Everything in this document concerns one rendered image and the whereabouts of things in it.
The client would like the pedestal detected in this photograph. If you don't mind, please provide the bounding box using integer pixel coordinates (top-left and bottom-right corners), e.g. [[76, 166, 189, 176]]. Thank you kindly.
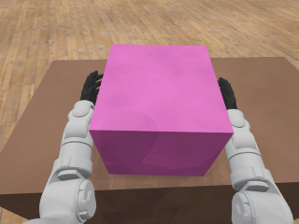
[[0, 57, 299, 224]]

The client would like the right robot upper arm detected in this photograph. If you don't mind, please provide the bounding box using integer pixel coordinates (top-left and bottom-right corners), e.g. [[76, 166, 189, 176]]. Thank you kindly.
[[231, 190, 293, 224]]

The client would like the robot right hand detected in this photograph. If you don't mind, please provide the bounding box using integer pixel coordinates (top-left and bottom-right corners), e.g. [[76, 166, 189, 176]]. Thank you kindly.
[[217, 77, 237, 110]]

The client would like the left robot upper arm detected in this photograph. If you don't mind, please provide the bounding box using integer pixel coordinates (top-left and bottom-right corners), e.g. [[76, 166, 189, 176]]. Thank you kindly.
[[22, 178, 96, 224]]

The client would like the robot left hand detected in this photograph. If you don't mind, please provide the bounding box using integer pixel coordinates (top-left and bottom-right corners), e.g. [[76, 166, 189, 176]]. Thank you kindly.
[[80, 70, 104, 106]]

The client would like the carton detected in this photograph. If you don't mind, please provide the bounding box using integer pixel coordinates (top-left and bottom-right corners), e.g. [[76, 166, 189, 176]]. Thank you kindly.
[[89, 44, 235, 176]]

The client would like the robot right forearm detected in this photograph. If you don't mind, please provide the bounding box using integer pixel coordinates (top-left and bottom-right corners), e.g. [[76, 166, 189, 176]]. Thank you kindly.
[[225, 109, 294, 224]]

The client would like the robot left forearm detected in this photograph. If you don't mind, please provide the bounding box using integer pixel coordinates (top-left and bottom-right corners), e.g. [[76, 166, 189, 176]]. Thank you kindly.
[[39, 100, 95, 217]]

